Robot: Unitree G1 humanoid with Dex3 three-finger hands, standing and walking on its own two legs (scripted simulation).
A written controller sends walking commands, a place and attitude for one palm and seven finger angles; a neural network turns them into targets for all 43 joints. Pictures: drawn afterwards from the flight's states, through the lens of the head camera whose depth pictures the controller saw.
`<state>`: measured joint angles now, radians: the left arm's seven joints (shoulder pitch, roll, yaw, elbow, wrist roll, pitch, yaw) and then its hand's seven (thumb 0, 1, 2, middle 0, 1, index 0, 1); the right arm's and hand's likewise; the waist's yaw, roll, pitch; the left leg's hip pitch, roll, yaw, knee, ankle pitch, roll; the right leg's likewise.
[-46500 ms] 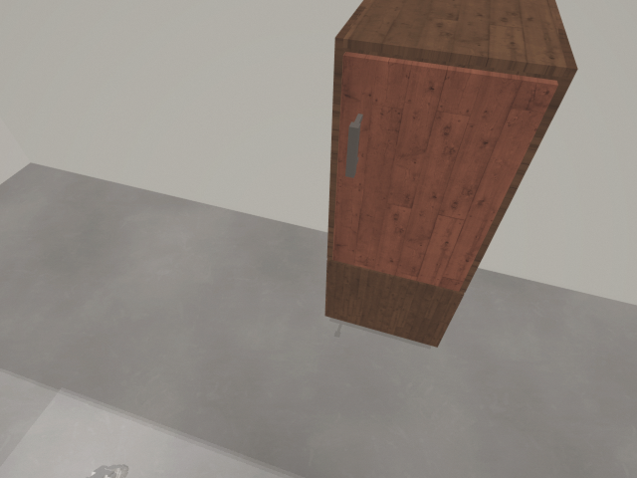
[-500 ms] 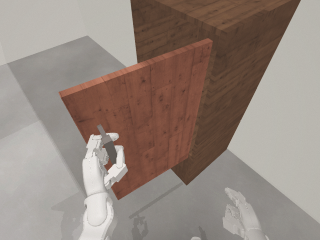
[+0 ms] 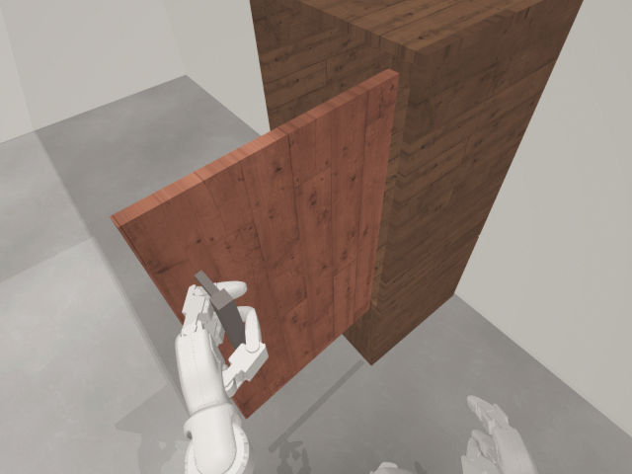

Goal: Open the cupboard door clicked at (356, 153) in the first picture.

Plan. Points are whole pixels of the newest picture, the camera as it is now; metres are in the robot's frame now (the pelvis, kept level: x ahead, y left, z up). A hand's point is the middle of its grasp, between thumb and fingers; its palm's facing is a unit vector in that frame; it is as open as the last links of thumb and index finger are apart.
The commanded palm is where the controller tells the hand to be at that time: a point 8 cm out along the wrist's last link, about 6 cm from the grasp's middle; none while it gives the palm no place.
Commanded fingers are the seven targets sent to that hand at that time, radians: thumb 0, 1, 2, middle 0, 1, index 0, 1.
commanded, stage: open thumb and fingers to let go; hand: left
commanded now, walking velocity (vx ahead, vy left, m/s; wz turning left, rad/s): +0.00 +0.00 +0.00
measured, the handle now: (224, 314) +0.29 +0.13 +0.07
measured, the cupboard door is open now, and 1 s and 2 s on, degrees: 94 92 92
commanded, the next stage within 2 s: slide the hand sideways off the handle in 0.72 s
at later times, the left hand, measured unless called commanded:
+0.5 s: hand (244, 343) +0.26 +0.09 +0.07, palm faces +0.33 -0.94 +0.00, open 13.5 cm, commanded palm +0.21 +0.13 +0.07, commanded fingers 0.00 -0.50 0.30 -0.22 -0.75 -0.22 -0.75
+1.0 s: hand (235, 365) +0.23 +0.10 +0.07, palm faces -0.10 -0.99 -0.06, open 16.1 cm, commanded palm +0.21 +0.14 +0.07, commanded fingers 0.00 -0.50 0.30 -0.15 -0.30 -0.15 -0.30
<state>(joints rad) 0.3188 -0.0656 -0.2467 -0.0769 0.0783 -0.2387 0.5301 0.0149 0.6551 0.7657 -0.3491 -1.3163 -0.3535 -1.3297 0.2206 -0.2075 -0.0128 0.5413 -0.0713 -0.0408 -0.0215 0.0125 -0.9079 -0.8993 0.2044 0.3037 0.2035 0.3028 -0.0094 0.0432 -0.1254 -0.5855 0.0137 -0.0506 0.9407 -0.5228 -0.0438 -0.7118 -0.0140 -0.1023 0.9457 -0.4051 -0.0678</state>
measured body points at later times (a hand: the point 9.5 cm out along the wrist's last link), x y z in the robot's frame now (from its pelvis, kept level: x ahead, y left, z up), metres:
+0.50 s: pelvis -0.03 +0.03 +0.00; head -0.01 +0.01 +0.45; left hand +0.23 +0.14 +0.07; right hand +0.16 -0.19 -0.09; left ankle -0.03 +0.16 -0.68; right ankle +0.04 -0.08 -0.68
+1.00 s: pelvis -0.03 +0.04 +0.00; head +0.00 +0.03 +0.44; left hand +0.23 +0.15 +0.07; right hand +0.15 -0.18 -0.09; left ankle -0.03 +0.16 -0.68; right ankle +0.04 -0.08 -0.68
